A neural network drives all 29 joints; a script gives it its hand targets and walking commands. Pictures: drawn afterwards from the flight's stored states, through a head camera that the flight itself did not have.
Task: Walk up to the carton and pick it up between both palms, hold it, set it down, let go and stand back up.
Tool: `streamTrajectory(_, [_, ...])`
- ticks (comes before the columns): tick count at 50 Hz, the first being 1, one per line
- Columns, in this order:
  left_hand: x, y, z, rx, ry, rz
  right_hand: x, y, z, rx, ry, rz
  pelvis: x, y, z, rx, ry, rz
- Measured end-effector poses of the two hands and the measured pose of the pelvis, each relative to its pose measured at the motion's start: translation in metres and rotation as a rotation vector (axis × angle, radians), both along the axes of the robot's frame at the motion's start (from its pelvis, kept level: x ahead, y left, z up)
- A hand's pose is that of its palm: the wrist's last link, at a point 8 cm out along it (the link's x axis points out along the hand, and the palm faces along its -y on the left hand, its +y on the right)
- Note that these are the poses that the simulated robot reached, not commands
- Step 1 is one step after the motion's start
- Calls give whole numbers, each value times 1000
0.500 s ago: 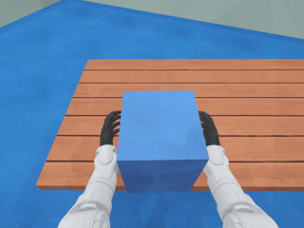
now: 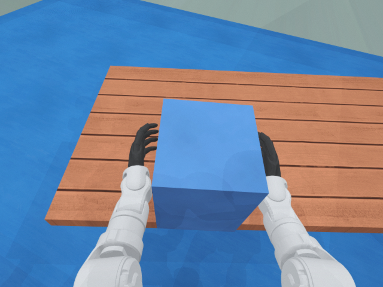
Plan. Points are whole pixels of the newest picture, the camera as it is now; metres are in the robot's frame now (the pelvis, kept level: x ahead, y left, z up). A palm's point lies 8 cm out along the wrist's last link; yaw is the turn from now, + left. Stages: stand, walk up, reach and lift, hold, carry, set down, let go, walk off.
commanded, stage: reach and lift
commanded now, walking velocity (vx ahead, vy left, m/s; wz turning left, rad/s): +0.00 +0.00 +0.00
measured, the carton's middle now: (201, 170) +0.38 +0.00 +0.01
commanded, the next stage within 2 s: none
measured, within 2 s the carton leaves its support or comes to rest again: neither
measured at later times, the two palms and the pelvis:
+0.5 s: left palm (129, 131) +0.38 +0.15 +0.14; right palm (276, 144) +0.37 -0.14 +0.12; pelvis +0.02 +0.00 +0.00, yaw +2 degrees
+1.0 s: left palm (125, 116) +0.37 +0.15 +0.19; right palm (286, 135) +0.36 -0.14 +0.17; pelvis +0.00 +0.00 +0.00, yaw +1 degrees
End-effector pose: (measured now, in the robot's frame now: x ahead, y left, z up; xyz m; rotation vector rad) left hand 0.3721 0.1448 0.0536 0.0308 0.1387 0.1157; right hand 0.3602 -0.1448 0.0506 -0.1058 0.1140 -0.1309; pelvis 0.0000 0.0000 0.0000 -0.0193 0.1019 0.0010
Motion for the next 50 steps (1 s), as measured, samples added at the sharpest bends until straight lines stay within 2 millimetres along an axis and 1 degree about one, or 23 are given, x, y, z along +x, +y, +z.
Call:
streamTrajectory(4, [8,-1,19,17,-33,1,8,-1,17,20,-34,0,-2,0,-1,-3,26,2])
streamTrajectory(9, [18,-5,48,35,-45,0,18,-5,41,43,-47,-2,1,0,0,-2,-11,9])
streamTrajectory(15, [21,-5,74,47,-38,-7,20,-5,63,80,-41,-9,11,-2,2,3,-89,15])
streamTrajectory(20, [16,0,81,37,-14,-11,15,0,69,83,-21,-8,17,-4,1,5,-160,18])
streamTrajectory(23, [9,5,85,40,-21,-3,11,4,72,85,-27,2,19,-4,1,4,-187,24])
streamTrajectory(29, [-2,11,87,54,-2,13,4,11,72,99,-10,16,15,-3,0,2,-223,31])
streamTrajectory(33, [-7,12,95,52,-7,13,-1,12,74,119,-18,14,11,-1,0,1,-223,37])
streamTrajectory(41, [-7,4,122,82,-26,-5,-5,5,93,148,-41,-5,2,4,0,2,-224,25])
streamTrajectory(46, [-5,3,129,74,-1,-11,-5,3,103,136,-20,-6,-2,4,0,5,-232,11])
streamTrajectory(50, [-6,5,136,61,-11,-9,-4,5,116,136,-32,-4,-4,2,0,5,-228,11])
